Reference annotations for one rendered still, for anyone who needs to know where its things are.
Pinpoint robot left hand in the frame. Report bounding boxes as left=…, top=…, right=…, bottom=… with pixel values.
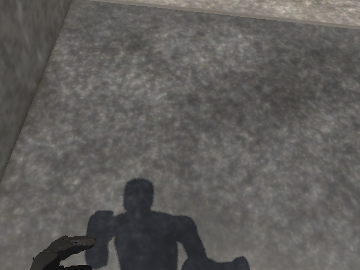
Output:
left=30, top=235, right=96, bottom=270

